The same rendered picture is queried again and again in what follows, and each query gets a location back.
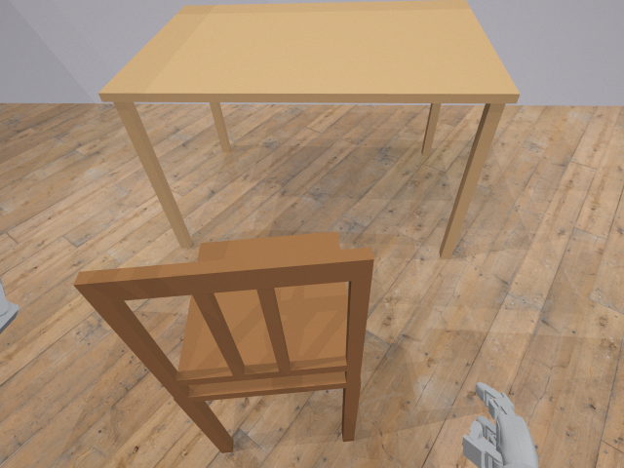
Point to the table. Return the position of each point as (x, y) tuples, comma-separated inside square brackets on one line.
[(432, 51)]

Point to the chair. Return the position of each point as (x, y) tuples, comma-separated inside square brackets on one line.
[(266, 316)]

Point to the right robot hand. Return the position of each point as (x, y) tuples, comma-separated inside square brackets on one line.
[(509, 441)]

